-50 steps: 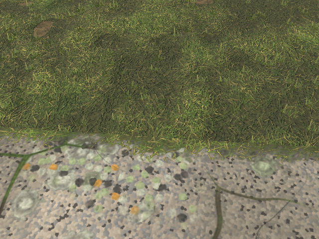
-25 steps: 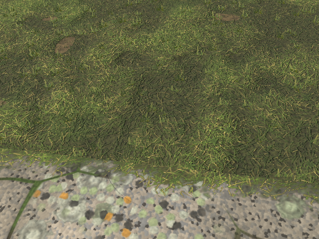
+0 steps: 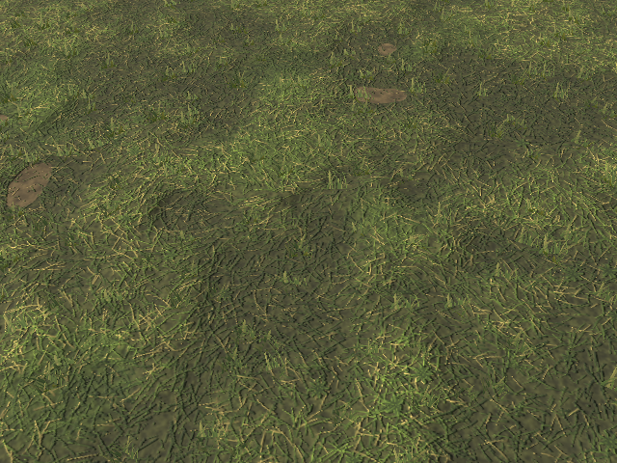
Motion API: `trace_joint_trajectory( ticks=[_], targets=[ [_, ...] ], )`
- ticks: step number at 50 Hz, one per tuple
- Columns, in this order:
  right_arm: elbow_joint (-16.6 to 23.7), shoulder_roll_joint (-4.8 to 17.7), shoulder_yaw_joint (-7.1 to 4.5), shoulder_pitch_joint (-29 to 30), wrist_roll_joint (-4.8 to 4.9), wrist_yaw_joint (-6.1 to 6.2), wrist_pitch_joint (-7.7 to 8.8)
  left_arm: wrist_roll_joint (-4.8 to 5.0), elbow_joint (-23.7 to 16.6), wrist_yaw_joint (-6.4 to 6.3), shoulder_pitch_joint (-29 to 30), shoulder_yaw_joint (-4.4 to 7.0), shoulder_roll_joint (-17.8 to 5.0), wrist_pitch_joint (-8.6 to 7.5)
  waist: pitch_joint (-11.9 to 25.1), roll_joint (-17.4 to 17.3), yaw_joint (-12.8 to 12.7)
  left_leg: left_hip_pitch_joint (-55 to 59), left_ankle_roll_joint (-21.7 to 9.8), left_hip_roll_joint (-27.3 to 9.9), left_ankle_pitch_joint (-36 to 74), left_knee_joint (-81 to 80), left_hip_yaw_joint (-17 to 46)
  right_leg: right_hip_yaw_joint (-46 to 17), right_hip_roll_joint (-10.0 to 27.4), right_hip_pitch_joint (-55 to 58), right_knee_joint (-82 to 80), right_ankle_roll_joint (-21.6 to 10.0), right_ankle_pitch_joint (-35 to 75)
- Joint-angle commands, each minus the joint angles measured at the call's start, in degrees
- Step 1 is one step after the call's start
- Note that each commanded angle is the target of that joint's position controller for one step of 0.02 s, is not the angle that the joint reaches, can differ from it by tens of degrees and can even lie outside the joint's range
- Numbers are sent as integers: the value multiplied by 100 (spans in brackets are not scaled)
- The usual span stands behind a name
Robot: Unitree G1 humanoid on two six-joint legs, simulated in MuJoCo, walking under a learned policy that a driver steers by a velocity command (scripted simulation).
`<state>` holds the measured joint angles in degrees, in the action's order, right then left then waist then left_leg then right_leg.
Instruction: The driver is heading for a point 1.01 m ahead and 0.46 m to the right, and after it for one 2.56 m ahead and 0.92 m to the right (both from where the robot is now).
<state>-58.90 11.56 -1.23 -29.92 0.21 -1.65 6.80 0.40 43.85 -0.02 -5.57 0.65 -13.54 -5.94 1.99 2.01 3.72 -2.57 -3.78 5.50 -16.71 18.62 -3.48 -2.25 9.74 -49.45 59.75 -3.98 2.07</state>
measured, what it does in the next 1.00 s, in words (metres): goes down, turning right: right foot, then left foot 0.11 m lower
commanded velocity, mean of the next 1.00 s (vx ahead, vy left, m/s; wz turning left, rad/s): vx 1.00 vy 0.00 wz -0.73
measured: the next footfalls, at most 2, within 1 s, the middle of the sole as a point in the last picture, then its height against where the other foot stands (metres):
right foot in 0.18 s outside the picture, level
left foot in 0.64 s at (295, 386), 0.11 m lower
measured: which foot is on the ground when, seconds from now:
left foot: down 0.00-0.20, up 0.22-0.62, down 0.64-1.00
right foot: up 0.00-0.16, down 0.18-0.64, up 0.66-1.00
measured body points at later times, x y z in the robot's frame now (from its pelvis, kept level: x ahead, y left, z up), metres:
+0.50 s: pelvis +0.46 -0.05 -0.02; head +0.46 -0.06 +0.43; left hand +0.49 +0.21 -0.15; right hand +0.67 -0.33 -0.04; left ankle +0.71 +0.07 -0.71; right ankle +0.34 -0.12 -0.74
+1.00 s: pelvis +0.87 -0.16 -0.14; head +0.88 -0.19 +0.31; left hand +1.22 -0.21 -0.18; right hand +0.63 -0.30 -0.28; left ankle +0.77 +0.05 -0.85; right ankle +0.96 -0.38 -0.80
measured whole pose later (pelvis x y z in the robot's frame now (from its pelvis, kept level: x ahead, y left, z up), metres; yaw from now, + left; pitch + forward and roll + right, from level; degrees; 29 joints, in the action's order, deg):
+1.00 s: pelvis +0.87 -0.16 -0.14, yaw -45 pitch +2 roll +3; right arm -53.5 15.0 -3.2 -28.5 -0.5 1.7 5.2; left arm 2.1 31.6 3.7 -0.1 3.3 -15.7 -2.9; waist -1.2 1.6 6.1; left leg 10.7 1.3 2.5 -27.3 16.7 -12.6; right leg 4.5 2.5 -47.0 48.7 -7.0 0.3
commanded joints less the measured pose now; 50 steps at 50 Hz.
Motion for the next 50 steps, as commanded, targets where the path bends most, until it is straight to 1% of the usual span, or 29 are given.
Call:
trace_joint_trajectory(
  ticks=[1, 4, 5, 7, 9, 10, 11, 12, 13, 15, 18, 20, 22, 24, 28, 30, 31, 32, 33, 34, 35, 36, 37, 38, 39, 41, 43, 46, 50],
  targets=[
    [514, 770, -66, 375, 109, 146, 195, 4, -402, 109, 529, 1, -222, -135, -999, -77, -180, -1621, -776, -1263, 937, -1483, 733, 282, -152, 1092, -1657, 78, 1464],
    [411, 1098, -123, 61, 93, 191, 155, 174, -674, 279, 1212, 28, -265, -191, -1104, -272, 9, -668, -664, -1460, 1368, -1767, 330, 495, -516, 1562, -2845, 70, 1580],
    [458, 1176, -137, 179, -109, 186, 119, 166, -528, 341, 720, 143, -446, -205, -788, -409, -229, -163, -607, -1676, 2545, -1337, 109, 446, -613, 1863, -2228, -55, 1789],
    [676, 1305, -199, 549, -253, 170, -3, 217, -393, 380, -55, 330, -808, -155, -236, -806, -741, 660, -371, -1712, 6046, -173, -266, 853, -1176, 2403, -1696, -368, 449],
    [901, 1352, -219, 1290, -313, 177, -141, 231, 134, 348, -2308, 607, -1321, -19, 532, -1091, -2022, -170, -206, -1722, 7635, 2962, -339, 819, -1373, 4650, -1483, -795, -620],
    [1028, 1092, -153, 1414, -282, 157, -48, 173, 541, 294, -3489, 725, -1718, 49, 679, -144, -2334, -1572, -8, -1032, 5166, 5791, -422, 258, -988, 5988, -2011, -1160, -1121],
    [1067, -131, 157, 321, -66, 8, 191, 79, 521, 351, -3035, 618, -1502, 23, 783, 1963, -1072, -3991, 139, -171, -1276, 7766, 290, -2347, -16, 7042, -2612, -1899, -2758],
    [1517, 197, 170, 772, 321, -75, 456, -4, 409, 356, -2760, 476, -997, -29, 921, 2347, -956, -4870, -106, -66, -1269, 7819, 1072, -4771, 533, 6945, -4597, -2248, -3860],
    [1807, 914, 15, 1785, 375, -40, 544, -70, 258, 377, -2451, 378, -545, -77, 293, 789, -1013, -4850, -350, -422, -615, 7149, 1233, -4508, 431, 6285, -4789, -1834, -3347],
    [1928, 921, -36, 1873, 86, 32, 450, 16, -77, 440, -1491, 400, -657, -144, -69, -796, -294, -3998, -260, -786, -181, 5944, 1392, -3801, 183, 4429, -4490, -1885, -2456],
    [2153, 853, -57, 1969, -60, 35, 212, 123, -312, 197, -895, 376, -738, -106, -624, -645, 142, -3132, 88, -1094, -226, 4032, 1233, -2644, -382, 2635, -4596, -1679, -2089],
    [2256, 586, 26, 2311, -239, -12, 270, 49, -299, 6, -1081, 470, -919, -72, -500, -559, -70, -1934, 250, -867, 1470, 3391, 722, -1850, -778, 1680, -4241, -1556, -1012],
    [2485, 683, -37, 2830, -331, -93, 337, 236, -42, -162, -1667, 445, -716, -20, -549, -463, -461, -1923, 87, -709, 3890, 1628, 806, -1443, -1245, 1703, -3621, -1020, -2172],
    [2701, 411, 0, 3235, -187, -179, 328, 240, 57, -205, -2053, 457, -772, 97, -414, -167, -786, -1216, 163, -381, 4342, 1236, 731, -1722, -1224, 1653, -3359, -814, -2781],
    [2926, 775, -234, 3541, 95, -76, 331, 303, 175, -233, -2210, 430, -479, 220, -679, 316, -887, -1548, 261, -662, 3521, 113, 1206, -2345, -1073, 3088, -2294, -588, -3221],
    [2536, 950, -439, 2347, 108, -19, 425, 299, 157, -247, -1988, 428, -453, 338, -180, 151, -341, -598, 420, -927, 4175, -604, 1091, -2084, -1419, 3605, -558, -406, -2519],
    [2225, 1086, -563, 995, 178, -5, 413, 156, 35, -206, -1725, 438, -572, 382, 457, 249, 334, 915, 508, -1174, 3556, 149, 1142, -1723, -1488, 2970, 818, -250, -2068],
    [1935, 1056, -548, -201, 157, -13, 337, 20, -123, -100, -1529, 284, -58, 295, 1123, -127, 805, 2844, 513, -1624, 2664, 1439, 1516, -1684, -1621, 1223, 2531, -182, -3804],
    [1851, 1379, -539, -373, -87, -12, 227, 130, -231, -50, -2604, 114, 491, 173, 1387, -2218, 205, 3795, 590, -2131, 4439, 2564, 2247, -1587, -1583, -430, 4448, -158, -4482],
    [1769, 2238, -790, -297, -90, -66, 202, 598, -519, -63, -3273, 29, 160, 26, 2090, -3818, -79, 4224, -739, -3545, 1805, 1313, 4947, -1122, -1220, -1516, 5203, 60, -3814],
    [1750, 1654, -729, 22, -111, -8, 138, 657, -533, -132, -2396, 68, -156, 30, 1428, -2096, 68, 3320, -1260, -3535, -2142, 103, 5607, -867, -760, -2074, 4988, 89, -2885],
    [1734, 896, -492, 299, -157, 45, 115, 423, -642, -233, -1169, 199, -573, 115, 347, -231, 315, 2077, -1076, -3197, -2162, -418, 4837, -496, -644, -1798, 4781, 43, -2421],
    [1650, 739, -382, 787, -118, 85, 202, 264, -776, -218, -770, 282, -649, 170, -347, -13, 41, 1024, -988, -3094, -847, -303, 4359, -731, -370, -1525, 4079, 4, -1816],
    [1507, 551, -320, 1152, -50, 94, 251, 106, -803, -140, -708, 273, -513, 223, -772, 5, -247, -1, -750, -2654, 453, -177, 3439, -1007, -147, -911, 3247, 55, -1634],
    [1324, 312, -244, 1329, -17, 94, 217, 165, -871, -46, -684, 281, -314, 277, -1054, -426, -491, -772, -393, -2156, 1028, -311, 2153, -956, -10, -408, 2573, 73, -1645],
    [1303, 415, -256, 1655, -19, 105, 158, 152, -1101, 37, -518, 255, -205, 313, -928, -861, -526, -1448, -103, -1743, 2064, -742, 1005, -507, -66, 370, 1563, 113, -927],
    [1281, 716, -299, 1623, -56, 175, 137, 71, -1270, 100, -306, 217, -141, 302, -776, -594, -517, -1207, -148, -1791, 2997, -769, 555, -259, -174, 421, 850, 75, -359],
    [1083, 1071, -364, 953, -3, 302, 30, 142, -1506, 275, 373, 176, -88, 269, -806, -127, -184, 36, 192, -1788, 3810, -725, -4, 287, -422, 20, -418, -186, 47],
    [1082, 1584, -401, 527, -105, 469, -99, 210, -1685, 506, 696, 344, -467, 239, -391, -810, -408, 329, 616, -1727, 7606, 325, -716, 1348, -1300, 1777, -1343, -445, -238]
  ],
)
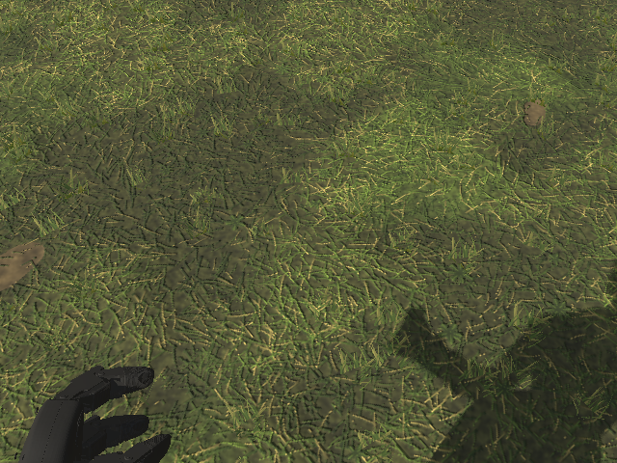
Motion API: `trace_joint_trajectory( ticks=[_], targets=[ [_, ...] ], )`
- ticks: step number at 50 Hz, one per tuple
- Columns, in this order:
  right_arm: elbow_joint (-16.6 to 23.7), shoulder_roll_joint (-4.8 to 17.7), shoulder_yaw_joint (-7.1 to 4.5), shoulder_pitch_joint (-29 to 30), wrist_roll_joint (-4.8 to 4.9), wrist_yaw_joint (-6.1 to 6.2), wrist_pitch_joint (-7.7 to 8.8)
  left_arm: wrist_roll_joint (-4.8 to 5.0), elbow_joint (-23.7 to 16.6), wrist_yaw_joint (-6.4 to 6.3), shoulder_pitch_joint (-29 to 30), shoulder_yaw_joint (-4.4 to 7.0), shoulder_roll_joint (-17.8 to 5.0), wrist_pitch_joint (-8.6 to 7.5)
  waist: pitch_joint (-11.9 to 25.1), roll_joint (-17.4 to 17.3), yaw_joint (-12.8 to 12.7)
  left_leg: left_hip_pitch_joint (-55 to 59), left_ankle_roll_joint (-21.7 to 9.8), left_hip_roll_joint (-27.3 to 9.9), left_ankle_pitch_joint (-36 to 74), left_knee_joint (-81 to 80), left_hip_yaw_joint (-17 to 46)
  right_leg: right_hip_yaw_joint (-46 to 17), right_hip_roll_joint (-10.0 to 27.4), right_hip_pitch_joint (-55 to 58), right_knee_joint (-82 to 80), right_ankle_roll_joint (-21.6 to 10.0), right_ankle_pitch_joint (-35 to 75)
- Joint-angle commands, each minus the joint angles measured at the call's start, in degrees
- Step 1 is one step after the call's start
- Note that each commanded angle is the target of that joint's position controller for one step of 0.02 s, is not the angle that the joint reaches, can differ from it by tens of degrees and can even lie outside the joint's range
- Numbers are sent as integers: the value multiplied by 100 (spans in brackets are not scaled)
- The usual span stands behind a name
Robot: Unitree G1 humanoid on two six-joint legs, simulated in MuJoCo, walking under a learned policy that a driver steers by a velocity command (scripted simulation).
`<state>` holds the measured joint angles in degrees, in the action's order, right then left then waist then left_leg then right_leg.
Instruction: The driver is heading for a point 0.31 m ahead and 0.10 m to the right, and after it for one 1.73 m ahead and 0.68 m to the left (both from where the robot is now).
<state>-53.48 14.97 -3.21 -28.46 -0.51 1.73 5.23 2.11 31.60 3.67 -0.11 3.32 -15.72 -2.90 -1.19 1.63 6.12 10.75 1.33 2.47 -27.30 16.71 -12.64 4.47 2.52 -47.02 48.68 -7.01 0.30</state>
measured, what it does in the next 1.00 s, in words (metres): walks ahead, turning left: right foot, then left foot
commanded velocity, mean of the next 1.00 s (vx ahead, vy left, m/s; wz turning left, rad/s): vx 0.31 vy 0.00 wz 0.38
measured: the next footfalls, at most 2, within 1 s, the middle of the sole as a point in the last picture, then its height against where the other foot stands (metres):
right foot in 0.06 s outside the picture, level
left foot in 0.48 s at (263, 408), level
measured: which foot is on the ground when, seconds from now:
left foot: down 0.00-0.06, up 0.08-0.46, down 0.48-1.00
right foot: up 0.00-0.04, down 0.06-0.50, up 0.52-0.98, down 1.00-1.00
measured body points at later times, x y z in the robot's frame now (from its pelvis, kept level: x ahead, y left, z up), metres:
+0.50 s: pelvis +0.38 +0.02 +0.00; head +0.41 +0.02 +0.45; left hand +0.50 +0.29 -0.11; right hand +0.53 -0.24 -0.10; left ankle +0.55 +0.08 -0.71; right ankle +0.22 -0.05 -0.69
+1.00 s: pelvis +0.52 -0.03 +0.02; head +0.56 -0.01 +0.47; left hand +0.56 +0.31 -0.07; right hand +0.81 -0.22 -0.05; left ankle +0.55 +0.08 -0.71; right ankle +0.64 -0.12 -0.71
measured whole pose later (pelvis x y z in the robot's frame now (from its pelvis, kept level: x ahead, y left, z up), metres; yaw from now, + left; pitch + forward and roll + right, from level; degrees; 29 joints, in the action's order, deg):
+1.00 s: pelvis +0.52 -0.03 +0.02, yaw +26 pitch +1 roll -1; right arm -30.6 19.6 -5.6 -9.4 1.5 2.1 -4.0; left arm 0.4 41.4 -0.8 -5.9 4.1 -17.6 -2.6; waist -3.1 -1.2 1.0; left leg -20.3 -1.6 14.3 -8.3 30.3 23.4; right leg -10.5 -4.6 -20.3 27.4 2.0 -10.0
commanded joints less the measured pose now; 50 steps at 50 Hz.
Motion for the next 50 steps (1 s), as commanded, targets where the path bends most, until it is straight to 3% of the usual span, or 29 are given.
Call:
trace_joint_trajectory(
  ticks=[1, 2, 3, 4, 5, 6, 7, 8, 9, 11, 14, 16, 18, 20, 23, 24, 25, 26, 27, 28, 29, 30, 33, 35, 39, 44, 47, 49, 50],
  targets=[
    [623, 1413, -253, 500, -16, 181, 24, 59, -345, 135, -406, 193, -483, -8, 205, -1004, -1051, -1086, 79, -1541, 9585, 1266, 205, 707, -731, 2271, -170, -232, -416],
    [802, 1544, -299, 899, -11, 185, 15, 70, -30, 98, -1637, 389, -882, 50, 650, -1112, -1732, -1667, 11, -1630, 10086, 2597, 326, 488, -743, 3695, -193, -472, -673],
    [1059, 1540, -302, 1604, 53, 134, 78, 37, 502, 12, -3427, 601, -1279, 76, 1107, -715, -2657, -2852, 20, -1203, 8365, 4967, 306, -139, -447, 5769, -1182, -911, 126],
    [1363, 524, -42, 1940, -71, 42, 297, -14, 786, -113, -3502, 584, -1341, 106, 786, 1309, -2261, -4826, -37, 142, 520, 7622, 419, -1267, -33, 6867, -1360, -1105, 622],
    [1632, 137, 176, 539, 132, -117, 556, -305, 325, -142, -2610, 340, -1353, -25, 1877, 1718, -965, -6291, -197, -72, -804, 8449, 2013, -4258, 1345, 7746, -1783, -2279, -214],
    [1691, 742, 104, 1037, 327, -190, 661, -368, 247, -206, -2655, 348, -902, -62, 2056, 694, -1369, -6185, -380, -220, -112, 7843, 2199, -4831, 1535, 7316, -2978, -2184, -1232],
    [1667, 879, 45, 1244, 466, -190, 596, -375, 335, -196, -2224, 270, -748, -158, 800, -250, -952, -6159, -366, -429, 253, 7161, 1930, -4147, 1442, 6033, -3269, -1859, -449],
    [1516, 879, 13, 1133, 340, -138, 428, -300, 248, -173, -1497, 197, -592, -224, 476, -890, -552, -5639, -242, -789, 568, 6569, 1870, -3412, 1310, 4970, -3172, -1538, 468],
    [1327, 861, -7, 883, 255, -116, 235, -295, 155, -164, -1042, 129, -510, -263, 263, -812, -327, -5070, -74, -960, 609, 6378, 1813, -2788, 1196, 4002, -3132, -1381, 1345],
    [1211, 776, -34, 737, 204, -105, -11, -272, 371, -161, -909, 75, -427, -356, -59, -562, -149, -4281, 81, -1119, 753, 5542, 1734, -1800, 884, 2687, -3319, -1039, 2184],
    [1379, 245, 123, 1324, 80, -104, 12, -346, 689, -313, -939, 88, -527, -445, -127, -195, -317, -3871, 79, -821, 2391, 3771, 1369, -298, 176, 2191, -3384, -550, 2883],
    [1378, 187, 143, 1729, 58, -235, 80, -316, 826, -446, -1210, 72, -513, -419, 152, -117, -688, -3731, 8, -551, 4066, 2557, 1140, 114, 6, 2815, -3264, -256, 2386],
    [1552, 280, 113, 2137, 116, -388, 93, -246, 942, -536, -1379, 81, -615, -333, 261, 54, -899, -3931, -36, -469, 4531, 1909, 1088, 104, 241, 3555, -3107, -112, 2104],
    [1691, 497, 24, 2186, 113, -551, 70, -239, 957, -595, -1299, 116, -693, -189, 332, 260, -865, -4065, -166, -422, 4157, 1669, 1042, 93, 500, 4115, -2671, -36, 2165],
    [1506, 925, -219, 970, 36, -646, -11, -217, 744, -704, -880, 183, -795, 50, 778, 348, -230, -3185, -484, 49, 2870, 1740, 729, 159, 640, 4363, -1061, 185, 3619],
    [1360, 1135, -334, 159, 34, -582, -30, -207, 632, -711, -711, 163, -742, 84, 1019, 56, 234, -2179, -726, 37, 3298, 1307, 1051, 192, 358, 3819, 358, 407, 2896],
    [1450, 1483, -377, 329, 52, -471, -33, -417, 541, -599, -1168, 32, -243, 64, 1077, -1483, -255, -1292, -1135, -855, 6028, 1398, 2503, 244, -546, 2615, 2181, 732, -1792],
    [1850, 1855, -385, 791, -233, -430, -8, -340, 420, -447, -2203, -67, -74, 23, 2117, -2278, -843, 338, -2658, -2196, 5588, 778, 5925, -871, -1461, 750, 4066, 1060, -4008],
    [2160, 1558, -405, 1188, -148, -402, -106, -285, 559, -352, -2082, -3, -713, -20, 2645, -1140, -469, 355, -2450, -2108, 3693, 390, 5975, -1565, -960, 704, 4301, 873, -3437],
    [2250, 1217, -308, 1381, -26, -349, -191, -229, 382, -351, -1301, 48, -865, 19, 1970, -392, -343, -398, -2100, -1792, 2505, 287, 5344, -1475, -811, 576, 3898, 778, -2897],
    [2265, 1044, -253, 1495, 104, -305, -274, -302, 321, -418, -946, 25, -700, 82, 1339, 259, -471, -1231, -1772, -1483, 1840, 131, 4906, -1406, -632, 567, 3360, 772, -2590],
    [2315, 964, -226, 1638, 150, -250, -333, -337, 253, -480, -815, 24, -666, 145, 1029, 199, -596, -1843, -1612, -1219, 1639, 13, 4633, -1420, -542, 738, 2804, 765, -2378],
    [2410, 948, -257, 1796, 100, -159, -477, -304, 364, -525, -881, 24, -464, 207, 669, -364, -752, -2584, -1312, -629, 2240, -45, 3970, -1231, -574, 1307, 1369, 879, -2218],
    [2387, 1120, -334, 1621, 111, -68, -554, -298, 403, -573, -775, 24, -404, 198, 887, -469, -669, -2427, -1293, -618, 2752, 93, 3989, -1268, -673, 1378, 851, 1030, -2094],
    [2477, 1211, -396, 1745, 184, 84, -737, -229, 439, -622, -499, 84, -511, 209, 911, -808, -561, -2371, -1042, -491, 1706, 145, 4204, -1454, -703, 1369, 186, 1142, -1549],
    [2546, 1177, -431, 1791, 150, 92, -844, -195, 434, -547, -171, 139, -566, 41, 710, -1156, -374, -2300, -1042, -371, 1328, 266, 4595, -1524, -777, 1747, -717, 1096, -1445],
    [2628, 1199, -454, 1880, 164, 63, -865, -167, 503, -461, -280, 208, -689, -73, 732, -1257, -407, -2212, -987, -354, 1780, 495, 4962, -1561, -807, 2385, -1606, 985, -1501],
    [2685, 1176, -442, 2031, 221, 45, -876, -141, 644, -427, -606, 293, -806, -107, 705, -1194, -618, -2425, -809, -144, 1574, 784, 5041, -1439, -646, 3173, -2660, 891, -853],
    [2644, 946, -370, 1794, 248, 22, -879, -172, 659, -436, -634, 337, -954, -81, 903, -650, -525, -2828, -593, 202, 241, 1419, 4667, -1747, 2, 3925, -3063, 646, -480]
  ],
)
